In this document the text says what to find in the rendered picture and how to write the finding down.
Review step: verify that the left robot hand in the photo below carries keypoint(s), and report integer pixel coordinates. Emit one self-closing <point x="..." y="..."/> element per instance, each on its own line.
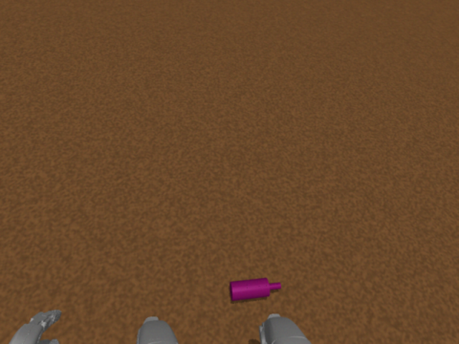
<point x="31" y="333"/>

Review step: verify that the bottle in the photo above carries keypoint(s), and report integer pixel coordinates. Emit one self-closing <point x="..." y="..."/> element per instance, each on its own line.
<point x="252" y="288"/>

